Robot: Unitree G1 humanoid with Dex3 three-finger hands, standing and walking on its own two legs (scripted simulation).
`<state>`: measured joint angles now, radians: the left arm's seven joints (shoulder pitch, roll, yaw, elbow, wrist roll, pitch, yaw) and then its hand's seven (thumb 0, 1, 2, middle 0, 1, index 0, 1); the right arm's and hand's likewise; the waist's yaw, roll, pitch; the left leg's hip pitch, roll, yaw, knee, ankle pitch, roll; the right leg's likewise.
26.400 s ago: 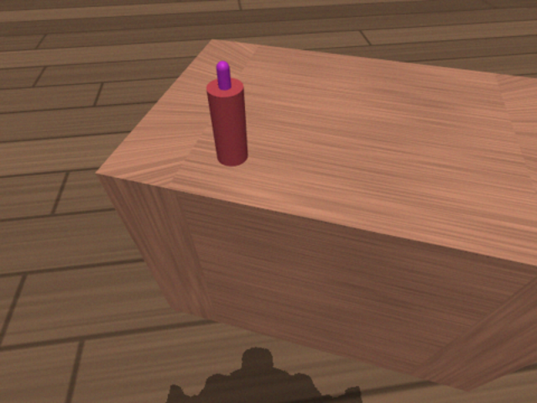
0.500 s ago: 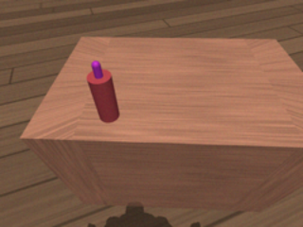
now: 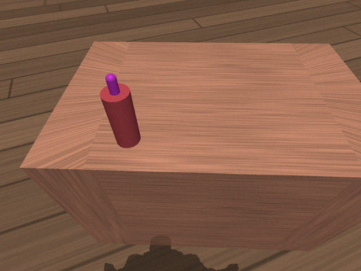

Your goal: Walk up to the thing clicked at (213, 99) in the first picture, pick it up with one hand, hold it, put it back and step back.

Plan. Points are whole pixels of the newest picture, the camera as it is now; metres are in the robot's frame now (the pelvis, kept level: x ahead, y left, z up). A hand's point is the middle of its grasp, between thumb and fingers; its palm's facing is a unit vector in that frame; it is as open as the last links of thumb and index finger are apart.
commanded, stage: stand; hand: left
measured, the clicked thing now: (120, 111) +0.48 +0.17 +0.08
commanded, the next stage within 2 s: none
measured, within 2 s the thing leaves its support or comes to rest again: neither
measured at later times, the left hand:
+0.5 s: hand out of the picture +0.07 +0.26 -0.15, palm faces -0.02 -0.93 -0.36, open 10.2 cm
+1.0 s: hand out of the picture +0.08 +0.25 -0.16, palm faces -0.01 -0.94 -0.35, open 7.4 cm
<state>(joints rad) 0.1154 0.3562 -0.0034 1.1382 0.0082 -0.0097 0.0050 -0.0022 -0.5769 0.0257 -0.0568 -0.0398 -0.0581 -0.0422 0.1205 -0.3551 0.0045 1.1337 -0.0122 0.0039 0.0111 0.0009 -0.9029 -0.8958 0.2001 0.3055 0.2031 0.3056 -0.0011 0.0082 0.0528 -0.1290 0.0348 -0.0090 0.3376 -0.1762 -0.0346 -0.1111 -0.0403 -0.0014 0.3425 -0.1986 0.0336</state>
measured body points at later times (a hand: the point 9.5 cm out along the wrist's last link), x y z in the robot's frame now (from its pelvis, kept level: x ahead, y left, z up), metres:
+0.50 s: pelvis +0.00 +0.00 +0.00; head +0.01 +0.00 +0.45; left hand +0.07 +0.30 -0.13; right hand +0.07 -0.30 -0.14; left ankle +0.01 +0.14 -0.75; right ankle -0.01 -0.14 -0.75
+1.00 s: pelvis +0.01 +0.00 +0.00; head +0.02 -0.01 +0.45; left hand +0.08 +0.30 -0.13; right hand +0.08 -0.30 -0.14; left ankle +0.01 +0.14 -0.75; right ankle -0.01 -0.14 -0.75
